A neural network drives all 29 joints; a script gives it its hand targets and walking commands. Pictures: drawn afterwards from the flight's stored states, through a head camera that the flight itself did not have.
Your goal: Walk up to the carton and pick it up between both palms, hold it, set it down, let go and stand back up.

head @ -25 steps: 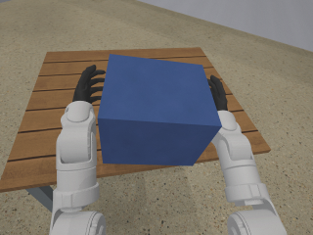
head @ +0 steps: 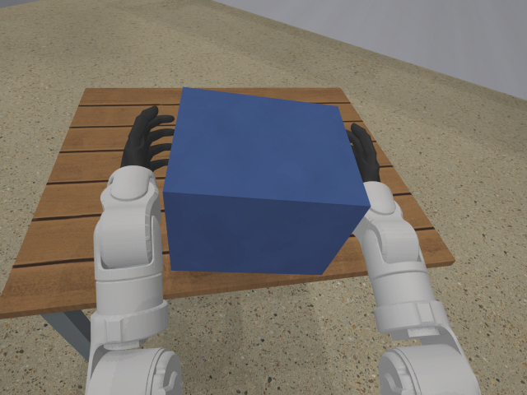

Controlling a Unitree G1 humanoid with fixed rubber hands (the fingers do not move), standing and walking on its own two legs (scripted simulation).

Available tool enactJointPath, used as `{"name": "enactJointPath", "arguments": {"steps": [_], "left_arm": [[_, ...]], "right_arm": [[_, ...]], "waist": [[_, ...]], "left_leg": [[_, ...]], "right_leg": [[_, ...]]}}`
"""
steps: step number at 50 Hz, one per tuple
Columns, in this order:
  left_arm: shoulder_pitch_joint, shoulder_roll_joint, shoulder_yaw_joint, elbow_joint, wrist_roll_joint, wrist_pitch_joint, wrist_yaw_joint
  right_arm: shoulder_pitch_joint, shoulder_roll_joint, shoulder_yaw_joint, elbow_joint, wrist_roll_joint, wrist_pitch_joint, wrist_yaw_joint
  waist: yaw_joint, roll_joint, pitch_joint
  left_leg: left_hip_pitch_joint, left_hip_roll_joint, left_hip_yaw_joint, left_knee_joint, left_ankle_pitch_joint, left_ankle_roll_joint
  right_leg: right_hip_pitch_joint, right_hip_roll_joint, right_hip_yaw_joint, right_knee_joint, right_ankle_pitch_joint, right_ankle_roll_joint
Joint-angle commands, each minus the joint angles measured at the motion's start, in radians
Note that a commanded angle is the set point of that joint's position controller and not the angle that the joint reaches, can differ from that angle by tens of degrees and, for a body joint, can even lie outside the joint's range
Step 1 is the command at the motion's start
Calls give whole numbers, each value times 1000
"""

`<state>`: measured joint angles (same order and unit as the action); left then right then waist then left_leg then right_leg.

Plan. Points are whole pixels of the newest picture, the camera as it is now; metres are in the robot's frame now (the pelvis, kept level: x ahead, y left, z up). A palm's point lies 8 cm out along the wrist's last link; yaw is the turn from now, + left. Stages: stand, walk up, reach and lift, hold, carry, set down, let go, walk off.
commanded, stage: hold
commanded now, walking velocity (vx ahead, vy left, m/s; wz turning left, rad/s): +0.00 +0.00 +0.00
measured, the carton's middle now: (256, 186) +0.36 +0.02 +0.16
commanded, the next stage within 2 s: none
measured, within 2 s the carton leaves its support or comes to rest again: neither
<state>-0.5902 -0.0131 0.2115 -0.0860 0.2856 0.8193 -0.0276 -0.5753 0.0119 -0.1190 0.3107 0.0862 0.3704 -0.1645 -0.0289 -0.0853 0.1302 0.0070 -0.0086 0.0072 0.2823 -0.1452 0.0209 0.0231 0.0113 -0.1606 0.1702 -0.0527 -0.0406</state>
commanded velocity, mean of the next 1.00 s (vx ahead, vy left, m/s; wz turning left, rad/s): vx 0.00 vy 0.00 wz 0.00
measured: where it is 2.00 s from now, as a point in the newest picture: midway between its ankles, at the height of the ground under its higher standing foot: outside the picture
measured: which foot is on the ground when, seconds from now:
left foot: down 0.00-1.00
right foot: down 0.00-1.00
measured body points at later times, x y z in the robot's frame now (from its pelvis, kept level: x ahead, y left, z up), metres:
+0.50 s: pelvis +0.01 +0.01 +0.00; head +0.00 +0.04 +0.45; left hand +0.36 +0.16 +0.18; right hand +0.36 -0.15 +0.16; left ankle +0.02 +0.10 -0.75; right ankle +0.04 -0.09 -0.75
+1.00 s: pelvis +0.01 +0.01 +0.00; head +0.01 +0.03 +0.45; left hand +0.40 +0.15 +0.19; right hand +0.39 -0.16 +0.16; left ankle +0.02 +0.10 -0.75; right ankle +0.04 -0.09 -0.75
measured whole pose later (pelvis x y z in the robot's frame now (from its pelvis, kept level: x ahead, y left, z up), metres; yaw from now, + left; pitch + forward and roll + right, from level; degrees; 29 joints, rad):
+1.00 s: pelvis +0.01 +0.01 +0.00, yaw +1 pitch -6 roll -1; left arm -0.62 -0.04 0.21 -0.03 0.31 0.78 -0.02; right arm -0.58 -0.01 -0.14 0.34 0.06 0.33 -0.15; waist -0.07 -0.03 0.10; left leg -0.03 -0.01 0.00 0.29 -0.16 0.03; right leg 0.03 0.01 -0.16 0.11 -0.03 -0.03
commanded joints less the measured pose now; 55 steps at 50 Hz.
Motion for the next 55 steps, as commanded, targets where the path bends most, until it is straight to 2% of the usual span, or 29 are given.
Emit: {"name": "enactJointPath", "arguments": {"steps": [1,4,8,10,13,17,22,27,31,34,36,38,40,44,46,48,50,53,55], "left_arm": [[-589,-385,-392,-78,-143,-74,-97],[-557,-397,-406,-92,-144,-71,-104],[-451,-401,-406,-160,-132,-46,-122],[-396,-401,-407,-207,-128,-32,-131],[-339,-390,-416,-271,-133,-13,-138],[-319,-373,-416,-309,-131,5,-137],[-398,-375,-431,-293,-135,-6,-114],[-529,-378,-428,-197,-140,-41,-82],[-593,-373,-393,-76,-136,-53,-74],[-644,-380,-359,10,-123,-60,-75],[-668,-386,-343,60,-119,-65,-78],[-667,-397,-329,78,-118,-75,-82],[-645,-416,-332,63,-117,-87,-85],[-534,-444,-362,-51,-112,-101,-92],[-465,-442,-371,-106,-109,-92,-101],[-385,-426,-374,-160,-107,-71,-110],[-335,-416,-389,-220,-112,-49,-117],[-295,-396,-412,-297,-122,-26,-122],[-299,-387,-430,-328,-133,-21,-121]], "right_arm": [[-741,284,221,-206,-12,-103,55],[-722,281,239,-234,4,-97,44],[-632,297,321,-304,53,-75,17],[-607,313,383,-382,87,-64,3],[-579,325,451,-458,131,-52,-17],[-570,314,484,-507,149,-46,-18],[-644,278,426,-478,123,-62,16],[-726,258,309,-348,43,-95,58],[-763,247,198,-186,-27,-112,85],[-794,249,133,-83,-67,-115,98],[-805,247,105,-38,-85,-114,101],[-810,255,100,-42,-91,-118,104],[-799,260,121,-75,-79,-122,99],[-726,293,254,-222,-16,-132,71],[-681,315,331,-294,26,-126,49],[-628,331,402,-366,62,-115,27],[-591,338,462,-431,99,-103,10],[-569,351,515,-506,139,-90,-3],[-583,349,533,-545,155,-84,-6]], "waist": [[-68,134,-503],[-80,143,-579],[-71,116,-605],[-56,85,-616],[-34,58,-573],[-10,43,-502],[-3,76,-432],[-22,120,-434],[-53,133,-426],[-65,143,-416],[-75,157,-419],[-80,154,-451],[-81,141,-514],[-64,105,-648],[-45,58,-652],[-30,31,-630],[-14,15,-603],[6,16,-555],[13,27,-539]], "left_leg": [[-95,0,-9,-52,38,-36],[-52,-7,-18,-14,187,-44],[-47,-17,-31,10,394,-41],[-63,-22,-33,6,446,-30],[-86,-18,-40,-12,473,-18],[-67,-7,-36,-41,421,-16],[-25,8,-23,-67,228,-34],[-60,18,-9,-94,-3,-41],[-117,21,-7,-108,-151,-40],[-169,16,-4,-107,-195,-39],[-181,12,-5,-91,-172,-41],[-169,6,-10,-74,-99,-40],[-121,3,-18,-43,35,-40],[-47,-8,-35,15,397,-38],[-63,-11,-42,16,490,-25],[-97,-18,-43,0,516,-14],[-114,-19,-42,-21,507,-2],[-96,-16,-37,-40,473,2],[-78,-13,-34,-52,418,4]], "right_leg": [[237,1,62,27,22,39],[275,6,68,33,165,41],[392,2,88,50,403,44],[445,-1,98,60,496,49],[491,-9,103,67,558,47],[470,-8,95,50,467,44],[317,4,70,13,184,25],[215,13,52,10,-54,19],[191,12,46,17,-152,23],[183,7,49,18,-186,31],[179,6,51,21,-169,34],[188,10,52,19,-117,34],[215,13,61,20,-3,34],[358,17,90,45,344,36],[445,8,105,63,497,40],[522,-3,113,76,592,46],[556,-14,120,85,629,52],[548,-16,114,78,600,55],[507,-16,110,66,535,53]]}}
